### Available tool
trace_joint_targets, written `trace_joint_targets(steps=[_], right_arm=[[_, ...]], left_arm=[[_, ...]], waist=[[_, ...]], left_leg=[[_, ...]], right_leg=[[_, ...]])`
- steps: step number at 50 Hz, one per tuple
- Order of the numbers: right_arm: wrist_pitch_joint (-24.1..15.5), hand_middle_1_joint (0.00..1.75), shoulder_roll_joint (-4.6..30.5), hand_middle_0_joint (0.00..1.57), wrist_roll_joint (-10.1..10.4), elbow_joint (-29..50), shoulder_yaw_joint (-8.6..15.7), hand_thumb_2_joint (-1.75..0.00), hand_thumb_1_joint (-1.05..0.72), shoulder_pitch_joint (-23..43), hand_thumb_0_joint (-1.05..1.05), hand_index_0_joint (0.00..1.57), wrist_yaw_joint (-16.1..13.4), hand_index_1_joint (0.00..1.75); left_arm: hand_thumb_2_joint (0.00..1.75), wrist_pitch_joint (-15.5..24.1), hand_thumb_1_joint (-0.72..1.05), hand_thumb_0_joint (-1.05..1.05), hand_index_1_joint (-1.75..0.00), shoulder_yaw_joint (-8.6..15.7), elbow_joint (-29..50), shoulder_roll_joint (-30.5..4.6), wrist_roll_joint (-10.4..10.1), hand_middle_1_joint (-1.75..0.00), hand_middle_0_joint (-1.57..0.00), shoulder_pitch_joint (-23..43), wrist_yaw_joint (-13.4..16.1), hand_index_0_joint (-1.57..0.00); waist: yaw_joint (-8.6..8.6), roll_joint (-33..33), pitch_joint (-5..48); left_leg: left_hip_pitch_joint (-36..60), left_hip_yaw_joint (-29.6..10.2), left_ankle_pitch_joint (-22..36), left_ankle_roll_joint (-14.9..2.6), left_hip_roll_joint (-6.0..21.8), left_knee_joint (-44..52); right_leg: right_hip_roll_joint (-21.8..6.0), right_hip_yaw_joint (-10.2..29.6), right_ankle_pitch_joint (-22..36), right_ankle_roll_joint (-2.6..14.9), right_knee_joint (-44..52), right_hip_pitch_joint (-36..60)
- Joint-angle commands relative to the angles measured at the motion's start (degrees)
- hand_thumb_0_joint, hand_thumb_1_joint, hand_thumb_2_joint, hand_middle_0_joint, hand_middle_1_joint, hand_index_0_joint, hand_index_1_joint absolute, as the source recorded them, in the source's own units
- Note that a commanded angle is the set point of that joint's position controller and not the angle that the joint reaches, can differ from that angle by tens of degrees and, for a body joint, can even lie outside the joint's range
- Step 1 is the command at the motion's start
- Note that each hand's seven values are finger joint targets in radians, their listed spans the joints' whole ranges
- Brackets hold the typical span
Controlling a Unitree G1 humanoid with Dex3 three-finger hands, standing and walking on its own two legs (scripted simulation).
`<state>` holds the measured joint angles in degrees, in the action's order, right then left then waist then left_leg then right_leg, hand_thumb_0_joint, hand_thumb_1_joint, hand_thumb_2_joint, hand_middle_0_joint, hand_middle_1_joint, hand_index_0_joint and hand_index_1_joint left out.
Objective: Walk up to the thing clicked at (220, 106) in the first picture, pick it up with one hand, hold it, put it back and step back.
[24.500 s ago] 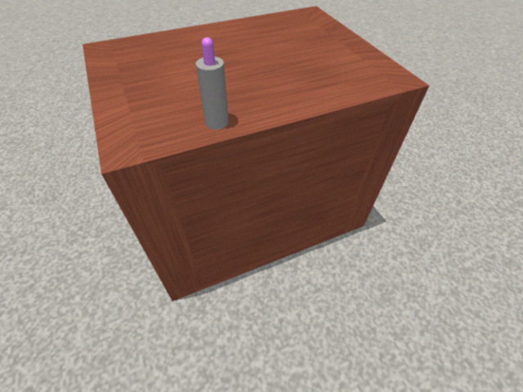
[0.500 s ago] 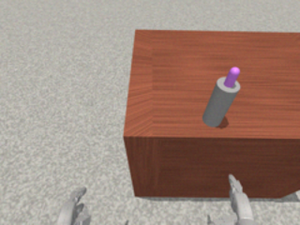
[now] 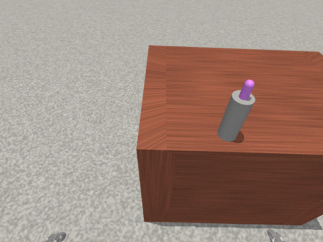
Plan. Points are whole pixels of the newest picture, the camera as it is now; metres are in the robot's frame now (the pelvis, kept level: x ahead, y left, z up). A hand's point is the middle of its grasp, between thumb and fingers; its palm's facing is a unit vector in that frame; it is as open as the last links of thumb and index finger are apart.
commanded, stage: home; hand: right
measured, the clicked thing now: (237, 111) +0.44 -0.21 +0.09
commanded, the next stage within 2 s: stand in 1.54 s
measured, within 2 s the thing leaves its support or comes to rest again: neither
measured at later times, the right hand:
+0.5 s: hand out of the picture +0.04 -0.25 -0.14, palm faces -0.05 +0.93 -0.35, open 17.4 cm
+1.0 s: hand out of the picture +0.07 -0.25 -0.14, palm faces -0.04 +0.93 -0.36, open 17.4 cm
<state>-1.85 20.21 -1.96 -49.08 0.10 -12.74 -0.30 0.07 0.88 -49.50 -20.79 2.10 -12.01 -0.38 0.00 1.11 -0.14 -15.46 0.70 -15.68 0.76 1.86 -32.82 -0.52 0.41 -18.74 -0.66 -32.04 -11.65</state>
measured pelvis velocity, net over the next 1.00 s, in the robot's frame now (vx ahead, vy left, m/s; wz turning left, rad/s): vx -0.01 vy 0.00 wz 0.01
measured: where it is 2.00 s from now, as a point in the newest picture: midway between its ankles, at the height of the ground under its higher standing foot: outside the picture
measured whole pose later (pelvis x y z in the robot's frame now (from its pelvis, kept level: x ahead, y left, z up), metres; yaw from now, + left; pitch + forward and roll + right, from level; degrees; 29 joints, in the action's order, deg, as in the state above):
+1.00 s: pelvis -0.01 +0.00 +0.02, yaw +0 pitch -3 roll +0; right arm -0.8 20.2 -0.5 -64.8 -1.4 -6.6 0.1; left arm 0.2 -0.6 -64.9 -20.4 0.9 -7.7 -0.5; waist -0.1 0.8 -2.5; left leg -9.0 0.7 -9.0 0.6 1.3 -20.8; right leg -1.0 0.2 -11.8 -1.2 -19.5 -4.9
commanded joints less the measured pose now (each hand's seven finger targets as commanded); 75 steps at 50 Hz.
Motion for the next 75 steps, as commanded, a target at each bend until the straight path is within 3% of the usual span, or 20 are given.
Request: trace_joint_targets(steps=[1, 9, 10, 16, 23, 28, 36, 41, 46, 49, 54, 59, 69, 75], right_arm=[[-1.60, 0.05, 10.50, 0.05, 0.35, 1.24, 2.07, -0.05, 0.56, 4.66, 0.00, 0.05, -0.39, 0.05], [-0.73, 0.05, 13.37, 0.05, 0.69, -6.39, 1.26, -0.05, 0.56, 5.91, 0.00, 0.05, -0.21, 0.05], [-0.77, 0.05, 13.49, 0.05, 0.70, -6.84, 1.30, -0.06, 0.54, 5.95, 0.00, 0.05, -0.25, 0.05], [-0.60, 0.05, 13.27, 0.05, 0.97, -9.79, 0.88, -0.05, 0.55, 5.99, 0.00, 0.05, -0.19, 0.05], [-0.33, 0.05, 13.05, 0.05, 1.06, -11.21, 0.95, -0.06, 0.55, 5.97, 0.00, 0.05, -0.26, 0.05], [-0.11, 0.05, 13.22, 0.05, 1.18, -11.72, 1.04, -0.05, 0.56, 6.61, 0.00, 0.05, -0.29, 0.05], [-0.11, 0.05, 12.70, 0.05, 1.27, -11.99, 0.97, -0.06, 0.55, 6.91, 0.00, 0.05, -0.35, 0.05], [-0.10, 0.05, 12.77, 0.05, 1.41, -12.19, 0.99, -0.05, 0.55, 7.57, 0.00, 0.05, -0.42, 0.05], [-0.09, 0.05, 13.08, 0.05, 1.39, -12.65, 1.01, -0.05, 0.55, 7.76, 0.00, 0.05, -0.57, 0.05], [-0.04, 0.05, 12.67, 0.05, 1.47, -12.54, 1.02, -0.06, 0.54, 8.07, 0.00, 0.05, -0.55, 0.05], [0.01, 0.05, 12.56, 0.05, 1.43, -12.67, 1.10, -0.06, 0.54, 8.29, 0.00, 0.05, -0.55, 0.05], [-0.16, 0.05, 12.49, 0.05, 1.42, -12.54, 1.28, -0.05, 0.55, 8.34, 0.00, 0.05, -0.56, 0.05], [0.06, 0.05, 12.77, 0.05, 1.37, -12.73, 1.63, -0.06, 0.54, 8.49, 0.00, 0.05, -0.55, 0.05], [-0.02, 0.05, 12.53, 0.05, 1.44, -12.95, 1.68, -0.06, 0.54, 8.03, 0.00, 0.05, -0.47, 0.05]], left_arm=[[0.90, 1.59, 0.90, 0.00, -0.30, 1.89, 1.58, -10.03, -0.45, -0.30, -0.20, 3.73, 0.30, -0.20], [0.90, 1.06, 0.90, 0.00, -0.30, 0.86, -5.66, -11.79, -0.90, -0.30, -0.20, 3.55, 0.00, -0.20], [0.90, 1.12, 0.90, 0.00, -0.30, 0.93, -6.17, -12.10, -1.01, -0.30, -0.20, 3.50, 0.08, -0.20], [0.90, 1.35, 0.90, 0.00, -0.30, 0.59, -9.20, -12.45, -1.05, -0.30, -0.20, 3.07, 0.21, -0.20], [0.90, 1.21, 0.90, 0.00, -0.30, 0.69, -10.88, -11.97, -1.13, -0.30, -0.20, 3.17, 0.43, -0.20], [0.90, 1.11, 0.90, 0.00, -0.30, 0.80, -11.74, -11.76, -1.18, -0.30, -0.20, 3.53, 0.43, -0.20], [0.90, 1.18, 0.90, 0.00, -0.30, 0.95, -12.13, -11.97, -1.26, -0.30, -0.20, 4.39, 0.58, -0.20], [0.90, 1.41, 0.90, 0.00, -0.30, 0.76, -12.32, -11.87, -1.31, -0.30, -0.20, 4.66, 0.81, -0.20], [0.90, 1.02, 0.90, 0.00, -0.30, 0.94, -12.64, -11.69, -1.41, -0.30, -0.20, 4.97, 0.77, -0.20], [0.90, 1.04, 0.90, 0.00, -0.30, 0.96, -12.69, -11.92, -1.30, -0.30, -0.20, 5.50, 0.86, -0.20], [0.90, 0.94, 0.90, 0.00, -0.30, 0.93, -12.90, -11.43, -1.33, -0.30, -0.20, 5.92, 0.81, -0.20], [0.90, 1.10, 0.90, 0.00, -0.30, 1.18, -12.61, -11.85, -1.29, -0.30, -0.20, 6.25, 0.79, -0.20], [0.90, 0.95, 0.90, 0.00, -0.30, 1.22, -12.52, -11.50, -1.34, -0.30, -0.20, 6.27, 0.80, -0.20], [0.90, 1.04, 0.90, 0.00, -0.30, 1.18, -12.39, -11.55, -1.43, -0.30, -0.20, 6.09, 0.79, -0.20]], waist=[[0.07, -1.22, 1.19], [0.19, -2.54, -1.70], [0.29, -2.95, 0.59], [0.19, -1.81, -1.39], [0.17, -2.11, -0.66], [0.16, -2.05, -2.48], [-0.10, -1.77, -0.03], [-0.03, -0.49, 1.91], [0.12, -2.39, 0.98], [0.15, -1.34, 0.89], [0.05, -1.28, -0.61], [0.11, -1.31, 1.41], [0.00, -1.86, -0.40], [-0.04, -1.44, 0.13]], left_leg=[[3.70, -4.96, 7.89, -2.92, 4.14, 8.44], [3.71, -7.06, -1.34, -2.59, 4.95, 15.03], [5.29, -6.88, -0.63, -2.79, 5.18, 15.05], [6.12, -6.67, 2.27, -2.39, 4.91, 15.34], [6.97, -6.35, 2.36, -2.43, 4.97, 15.79], [4.77, -7.07, -0.77, -2.39, 5.01, 17.56], [6.78, -6.23, 4.50, -2.35, 5.10, 16.60], [9.63, -5.64, 14.36, -2.31, 5.53, 14.27], [8.91, -5.45, 11.03, -2.06, 5.18, 15.71], [9.01, -5.64, 13.55, -1.96, 5.52, 15.43], [8.58, -5.91, 11.33, -1.84, 5.46, 16.28], [9.98, -5.52, 14.19, -1.93, 5.60, 15.79], [9.19, -5.67, 8.96, -1.88, 5.37, 17.14], [9.51, -5.56, 10.42, -1.91, 5.37, 16.86]], right_leg=[[-4.97, 5.29, 6.49, 2.98, 10.09, -1.78], [-4.73, 5.14, 1.92, 2.68, 13.89, -0.31], [-4.91, 5.17, 3.45, 2.68, 13.65, 1.14], [-5.48, 5.58, 5.03, 2.51, 15.42, 0.38], [-5.64, 5.57, 5.63, 2.37, 15.96, 1.02], [-5.24, 4.92, 4.69, 2.19, 15.95, 1.12], [-6.00, 5.19, 8.30, 2.16, 16.00, 2.88], [-6.55, 4.92, 14.78, 1.77, 15.81, 4.34], [-6.41, 4.72, 12.92, 1.62, 16.13, 4.41], [-6.53, 4.47, 13.96, 1.62, 16.03, 5.00], [-6.23, 4.08, 11.31, 1.60, 16.52, 3.95], [-6.77, 4.48, 14.15, 1.65, 16.26, 5.30], [-6.48, 4.17, 10.38, 1.70, 17.14, 3.98], [-6.73, 4.41, 11.26, 1.80, 16.98, 4.29]])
